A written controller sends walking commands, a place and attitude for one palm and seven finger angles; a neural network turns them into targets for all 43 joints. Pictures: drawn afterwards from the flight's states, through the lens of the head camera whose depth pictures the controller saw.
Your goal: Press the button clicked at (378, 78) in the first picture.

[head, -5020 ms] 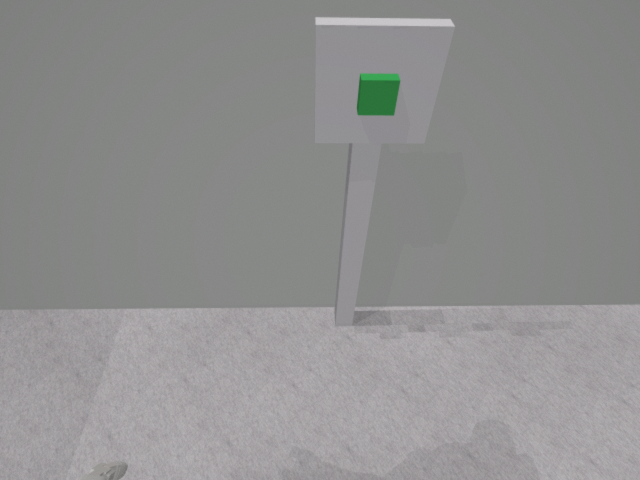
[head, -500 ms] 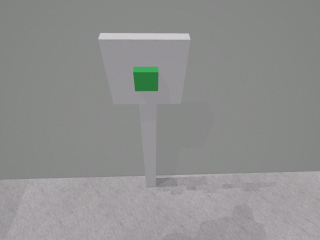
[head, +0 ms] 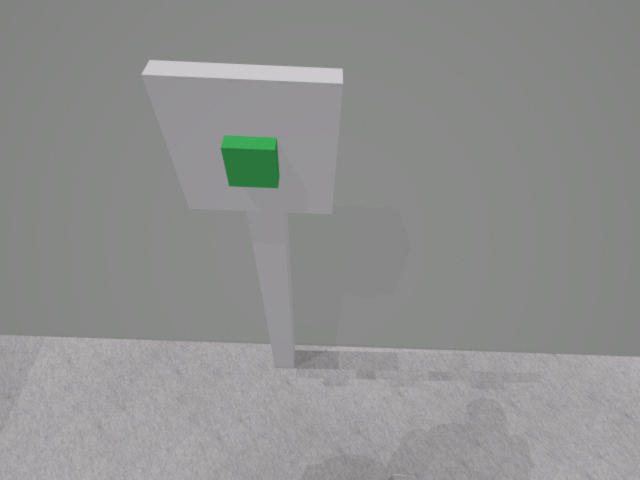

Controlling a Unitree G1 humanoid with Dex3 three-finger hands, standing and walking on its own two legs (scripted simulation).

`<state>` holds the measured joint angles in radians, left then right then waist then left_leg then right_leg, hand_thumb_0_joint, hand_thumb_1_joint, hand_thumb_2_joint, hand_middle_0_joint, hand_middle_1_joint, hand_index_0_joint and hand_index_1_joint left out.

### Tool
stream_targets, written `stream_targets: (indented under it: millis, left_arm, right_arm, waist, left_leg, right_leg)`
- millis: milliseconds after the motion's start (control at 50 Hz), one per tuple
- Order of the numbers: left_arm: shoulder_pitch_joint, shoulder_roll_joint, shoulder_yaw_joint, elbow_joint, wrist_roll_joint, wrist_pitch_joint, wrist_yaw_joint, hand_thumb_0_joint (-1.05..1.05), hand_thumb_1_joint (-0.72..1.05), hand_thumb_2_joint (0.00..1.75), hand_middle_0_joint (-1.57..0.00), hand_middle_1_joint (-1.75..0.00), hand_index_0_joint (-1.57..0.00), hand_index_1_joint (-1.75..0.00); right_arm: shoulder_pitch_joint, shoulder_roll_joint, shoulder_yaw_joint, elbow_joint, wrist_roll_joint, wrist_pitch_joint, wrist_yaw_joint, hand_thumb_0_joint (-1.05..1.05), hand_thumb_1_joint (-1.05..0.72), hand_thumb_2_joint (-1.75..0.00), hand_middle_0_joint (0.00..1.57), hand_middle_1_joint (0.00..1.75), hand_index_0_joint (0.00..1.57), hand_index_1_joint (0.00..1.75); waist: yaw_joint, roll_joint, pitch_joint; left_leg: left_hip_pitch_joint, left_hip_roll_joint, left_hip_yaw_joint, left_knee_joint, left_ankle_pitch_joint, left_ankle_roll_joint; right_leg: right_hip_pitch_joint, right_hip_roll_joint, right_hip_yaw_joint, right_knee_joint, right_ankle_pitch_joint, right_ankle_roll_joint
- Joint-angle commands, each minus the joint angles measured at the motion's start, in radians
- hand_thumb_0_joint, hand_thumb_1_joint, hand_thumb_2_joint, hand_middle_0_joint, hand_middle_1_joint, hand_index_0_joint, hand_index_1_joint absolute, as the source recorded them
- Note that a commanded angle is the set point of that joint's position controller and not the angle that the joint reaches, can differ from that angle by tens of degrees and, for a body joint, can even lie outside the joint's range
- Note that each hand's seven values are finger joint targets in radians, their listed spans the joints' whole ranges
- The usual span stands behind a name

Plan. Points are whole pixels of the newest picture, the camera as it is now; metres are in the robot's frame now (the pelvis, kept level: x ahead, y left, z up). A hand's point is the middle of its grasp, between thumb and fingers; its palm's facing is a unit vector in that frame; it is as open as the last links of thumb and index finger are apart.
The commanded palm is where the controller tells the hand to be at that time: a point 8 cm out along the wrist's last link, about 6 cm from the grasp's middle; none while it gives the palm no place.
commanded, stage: shuffle to correct the standing spot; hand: left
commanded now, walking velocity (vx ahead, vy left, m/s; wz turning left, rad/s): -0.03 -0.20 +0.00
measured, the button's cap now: (252, 160) +0.46 +0.12 +0.13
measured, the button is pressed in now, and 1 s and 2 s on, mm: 0 0 0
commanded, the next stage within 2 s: come to a stop and stand still in 0.06 s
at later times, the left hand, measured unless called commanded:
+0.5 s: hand out of the picture +0.03 +0.09 -0.18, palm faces +0.08 -0.98 -0.18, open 7.2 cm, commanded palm none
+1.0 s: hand out of the picture -0.01 +0.09 -0.18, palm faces +0.03 -0.98 -0.19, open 7.3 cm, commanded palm none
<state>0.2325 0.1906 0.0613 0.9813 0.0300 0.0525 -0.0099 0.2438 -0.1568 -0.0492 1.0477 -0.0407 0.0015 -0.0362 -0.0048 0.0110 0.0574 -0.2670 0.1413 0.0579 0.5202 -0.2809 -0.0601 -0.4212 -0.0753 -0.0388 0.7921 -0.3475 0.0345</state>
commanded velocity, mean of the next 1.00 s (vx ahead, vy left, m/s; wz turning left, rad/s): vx -0.03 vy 0.04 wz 0.00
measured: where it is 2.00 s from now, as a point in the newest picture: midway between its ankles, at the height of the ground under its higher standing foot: outside the picture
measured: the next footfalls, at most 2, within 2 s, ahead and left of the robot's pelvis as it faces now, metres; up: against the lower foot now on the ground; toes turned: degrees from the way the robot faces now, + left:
right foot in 0.06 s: +0.05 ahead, -0.18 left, +0.00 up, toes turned -4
left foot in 0.30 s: +0.05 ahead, +0.00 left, +0.00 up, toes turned +7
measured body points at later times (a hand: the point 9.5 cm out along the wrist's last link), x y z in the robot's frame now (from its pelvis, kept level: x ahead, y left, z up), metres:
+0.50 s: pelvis +0.02 -0.09 +0.00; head +0.04 -0.07 +0.45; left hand +0.02 +0.14 -0.16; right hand +0.09 -0.31 -0.15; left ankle +0.01 +0.00 -0.74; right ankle +0.02 -0.17 -0.74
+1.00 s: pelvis +0.00 -0.07 +0.00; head +0.01 -0.07 +0.45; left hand -0.01 +0.15 -0.16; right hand +0.01 -0.29 -0.16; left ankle +0.01 +0.00 -0.74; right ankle +0.02 -0.17 -0.74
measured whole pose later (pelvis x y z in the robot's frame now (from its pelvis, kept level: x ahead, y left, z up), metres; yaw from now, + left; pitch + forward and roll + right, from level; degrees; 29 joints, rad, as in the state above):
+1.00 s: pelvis +0.00 -0.07 +0.00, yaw +2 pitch +0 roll +0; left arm 0.30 0.14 -0.02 1.08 0.02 -0.01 0.04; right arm 0.29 -0.17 0.00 1.04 -0.02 0.01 -0.01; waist 0.00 0.01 0.02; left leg -0.25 -0.02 0.13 0.50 -0.26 0.07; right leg -0.26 -0.02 -0.11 0.50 -0.24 -0.03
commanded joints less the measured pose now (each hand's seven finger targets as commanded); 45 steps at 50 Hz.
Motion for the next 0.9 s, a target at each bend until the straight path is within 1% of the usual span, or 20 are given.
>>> stream_targets:
  millis: [0, 20, 40, 60, 80, 100, 140, 200, 260, 280, 300, 320, 380, 460, 540, 580, 640, 700, 860, 880]
  left_arm:
    - [0.148, 0.076, 0.023, -0.023, -0.005, -0.034, -0.007, 0.0, 0.9, 0.9, -0.2, -0.3, -0.2, -0.3]
    - [0.191, 0.165, 0.038, -0.013, 0.006, -0.042, 0.001, 0.0, 0.9, 0.9, -0.2, -0.3, -0.2, -0.3]
    - [0.199, 0.228, 0.046, -0.025, 0.015, -0.033, 0.008, 0.0, 0.9, 0.9, -0.2, -0.3, -0.2, -0.3]
    - [0.201, 0.207, 0.038, -0.036, 0.019, -0.026, 0.016, 0.0, 0.9, 0.9, -0.2, -0.3, -0.2, -0.3]
    - [0.148, 0.196, 0.039, -0.042, 0.02, -0.027, 0.021, 0.0, 0.9, 0.9, -0.2, -0.3, -0.2, -0.3]
    - [0.075, 0.155, 0.028, -0.06, 0.017, -0.025, 0.025, 0.0, 0.9, 0.9, -0.2, -0.3, -0.2, -0.3]
    - [0.024, 0.127, 0.016, -0.078, 0.016, -0.028, 0.032, 0.0, 0.9, 0.9, -0.2, -0.3, -0.2, -0.3]
    - [0.062, 0.116, 0.006, -0.055, 0.006, -0.039, 0.044, 0.0, 0.9, 0.9, -0.2, -0.3, -0.2, -0.3]
    - [0.062, 0.086, -0.014, -0.025, -0.022, -0.055, 0.047, 0.0, 0.9, 0.9, -0.2, -0.3, -0.2, -0.3]
    - [0.091, 0.052, -0.018, -0.026, -0.028, -0.053, 0.043, 0.0, 0.9, 0.9, -0.2, -0.3, -0.2, -0.3]
    - [0.11, 0.033, -0.022, -0.021, -0.026, -0.052, 0.047, 0.0, 0.9, 0.9, -0.2, -0.3, -0.2, -0.3]
    - [0.087, 0.042, -0.03, 0.0, -0.021, -0.05, 0.051, 0.0, 0.9, 0.9, -0.2, -0.3, -0.2, -0.3]
    - [0.092, 0.077, -0.028, 0.028, -0.019, -0.05, 0.049, 0.0, 0.9, 0.9, -0.2, -0.3, -0.2, -0.3]
    - [0.092, 0.109, -0.018, 0.027, -0.01, -0.054, 0.053, 0.0, 0.9, 0.9, -0.2, -0.3, -0.2, -0.3]
    - [0.078, 0.135, -0.011, 0.022, -0.009, -0.057, 0.054, 0.0, 0.9, 0.9, -0.2, -0.3, -0.2, -0.3]
    - [0.064, 0.128, -0.01, 0.024, -0.008, -0.058, 0.055, 0.0, 0.9, 0.9, -0.2, -0.3, -0.2, -0.3]
    - [0.04, 0.093, -0.019, 0.02, -0.013, -0.055, 0.05, 0.0, 0.9, 0.9, -0.2, -0.3, -0.2, -0.3]
    - [0.062, 0.045, -0.033, 0.033, -0.011, -0.045, 0.05, 0.0, 0.9, 0.9, -0.2, -0.3, -0.2, -0.3]
    - [0.105, 0.039, -0.047, 0.087, -0.011, -0.059, 0.046, 0.0, 0.9, 0.9, -0.2, -0.3, -0.2, -0.3]
    - [0.188, 0.055, -0.063, 0.113, -0.005, -0.074, 0.085, 0.0, 0.9, 0.9, -0.2, -0.3, -0.2, -0.3]
  right_arm:
    - [0.028, -0.221, -0.066, -0.054, 0.001, 0.005, -0.003, 0.0, -0.9, -0.9, 0.2, 0.3, 0.2, 0.3]
    - [0.048, -0.151, -0.054, -0.065, 0.009, 0.009, 0.0, 0.0, -0.9, -0.9, 0.2, 0.3, 0.2, 0.3]
    - [0.007, -0.081, -0.036, -0.103, 0.015, 0.012, 0.0, 0.0, -0.9, -0.9, 0.2, 0.3, 0.2, 0.3]
    - [-0.03, -0.076, -0.032, -0.128, 0.02, 0.019, -0.011, 0.0, -0.9, -0.9, 0.2, 0.3, 0.2, 0.3]
    - [-0.037, -0.085, -0.031, -0.117, 0.021, 0.014, -0.013, 0.0, -0.9, -0.9, 0.2, 0.3, 0.2, 0.3]
    - [-0.02, -0.105, -0.033, -0.097, 0.022, 0.011, -0.01, 0.0, -0.9, -0.9, 0.2, 0.3, 0.2, 0.3]
    - [-0.006, -0.084, -0.025, -0.08, 0.023, 0.014, -0.003, 0.0, -0.9, -0.9, 0.2, 0.3, 0.2, 0.3]
    - [0.006, -0.036, 0.004, -0.078, 0.022, 0.005, 0.006, 0.0, -0.9, -0.9, 0.2, 0.3, 0.2, 0.3]
    - [0.079, -0.034, 0.023, -0.026, 0.032, -0.012, 0.007, 0.0, -0.9, -0.9, 0.2, 0.3, 0.2, 0.3]
    - [0.067, -0.095, 0.016, -0.031, 0.025, -0.023, 0.004, 0.0, -0.9, -0.9, 0.2, 0.3, 0.2, 0.3]
    - [0.019, -0.123, 0.016, -0.047, 0.022, -0.02, 0.002, 0.0, -0.9, -0.9, 0.2, 0.3, 0.2, 0.3]
    - [-0.028, -0.106, 0.022, -0.043, 0.025, -0.022, -0.005, 0.0, -0.9, -0.9, 0.2, 0.3, 0.2, 0.3]
    - [-0.034, -0.106, 0.017, -0.043, 0.027, -0.013, -0.011, 0.0, -0.9, -0.9, 0.2, 0.3, 0.2, 0.3]
    - [-0.012, -0.099, 0.006, -0.061, 0.025, 0.014, -0.002, 0.0, -0.9, -0.9, 0.2, 0.3, 0.2, 0.3]
    - [-0.014, -0.078, 0.005, -0.064, 0.024, 0.029, 0.008, 0.0, -0.9, -0.9, 0.2, 0.3, 0.2, 0.3]
    - [-0.005, -0.063, 0.009, -0.053, 0.025, 0.024, 0.012, 0.0, -0.9, -0.9, 0.2, 0.3, 0.2, 0.3]
    - [0.028, -0.074, 0.011, -0.027, 0.025, 0.01, 0.013, 0.0, -0.9, -0.9, 0.2, 0.3, 0.2, 0.3]
    - [0.005, -0.103, 0.018, -0.027, 0.023, -0.005, 0.009, 0.0, -0.9, -0.9, 0.2, 0.3, 0.2, 0.3]
    - [0.053, -0.079, 0.034, 0.017, 0.025, -0.017, 0.009, 0.0, -0.9, -0.9, 0.2, 0.3, 0.2, 0.3]
    - [-0.051, -0.14, 0.031, -0.062, 0.039, -0.022, 0.018, 0.0, -0.9, -0.9, 0.2, 0.3, 0.2, 0.3]
  waist:
    - [0.03, 0.08, -0.092]
    - [0.047, -0.196, -0.116]
    - [0.074, -0.395, -0.116]
    - [0.087, -0.326, -0.129]
    - [0.068, -0.393, -0.124]
    - [0.037, -0.335, -0.111]
    - [0.004, -0.216, -0.099]
    - [0.007, -0.137, -0.098]
    - [-0.018, -0.051, -0.106]
    - [0.008, 0.103, -0.098]
    - [0.037, 0.149, -0.093]
    - [0.038, 0.215, -0.064]
    - [0.042, 0.157, -0.058]
    - [0.021, -0.048, -0.065]
    - [0.02, -0.16, -0.043]
    - [0.013, -0.14, -0.054]
    - [0.001, -0.053, -0.057]
    - [0.03, 0.045, -0.019]
    - [0.029, -0.004, -0.012]
    - [0.053, 0.029, 0.07]
  left_leg:
    - [-0.093, 0.08, -0.051, 0.048, 0.131, 0.097]
    - [-0.224, -0.035, 0.053, 0.258, -0.128, 0.049]
    - [-0.323, -0.128, 0.052, 0.5, -0.409, 0.047]
    - [-0.325, -0.117, -0.011, 0.622, -0.408, 0.069]
    - [-0.344, -0.104, -0.023, 0.69, -0.387, 0.077]
    - [-0.319, -0.086, -0.02, 0.709, -0.317, 0.071]
    - [-0.24, -0.093, 0.012, 0.607, -0.264, 0.058]
    - [-0.119, -0.105, 0.025, 0.299, -0.191, 0.057]
    - [0.134, -0.092, -0.015, -0.151, 0.098, 0.066]
    - [0.151, 0.021, -0.144, -0.168, 0.307, 0.112]
    - [0.087, 0.097, -0.187, -0.135, 0.453, 0.165]
    - [0.064, 0.075, -0.182, -0.152, 0.507, 0.177]
    - [0.077, 0.033, -0.122, -0.119, 0.479, 0.149]
    - [0.04, -0.036, -0.051, -0.05, 0.184, 0.091]
    - [-0.014, -0.103, -0.026, 0.051, -0.057, 0.058]
    - [0.008, -0.094, -0.033, 0.015, -0.054, 0.059]
    - [0.133, -0.036, -0.065, -0.117, 0.135, 0.086]
    - [0.017, 0.052, -0.175, -0.247, 0.12, 0.149]
    - [0.002, 0.004, -0.14, -0.283, -0.013, 0.117]
    - [-0.009, -0.008, -0.046, -0.086, 0.087, 0.081]
  right_leg:
    - [0.263, 0.053, -0.068, -0.339, 0.144, -0.011]
    - [0.358, -0.117, 0.1, -0.434, 0.27, -0.053]
    - [0.325, -0.26, 0.274, -0.47, 0.412, -0.152]
    - [0.279, -0.27, 0.27, -0.472, 0.415, -0.221]
    - [0.26, -0.235, 0.283, -0.456, 0.419, -0.247]
    - [0.239, -0.191, 0.184, -0.422, 0.446, -0.246]
    - [0.183, -0.159, 0.104, -0.388, 0.521, -0.236]
    - [0.187, -0.169, 0.149, -0.394, 0.494, -0.239]
    - [0.171, -0.099, 0.114, -0.326, 0.378, -0.154]
    - [0.144, -0.04, 0.087, -0.305, 0.287, -0.095]
    - [0.189, -0.013, 0.059, -0.326, 0.178, -0.06]
    - [0.216, -0.003, 0.037, -0.32, 0.16, -0.046]
    - [0.25, -0.04, 0.057, -0.339, 0.281, -0.06]
    - [0.255, -0.145, 0.159, -0.381, 0.439, -0.117]
    - [0.224, -0.25, 0.254, -0.466, 0.39, -0.204]
    - [0.205, -0.234, 0.224, -0.453, 0.36, -0.201]
    - [0.115, -0.119, 0.108, -0.401, 0.218, -0.118]
    - [0.193, -0.026, 0.019, -0.35, 0.092, -0.058]
    - [0.244, -0.047, 0.05, -0.421, 0.136, -0.073]
    - [0.157, -0.082, 0.078, -0.42, 0.256, -0.071]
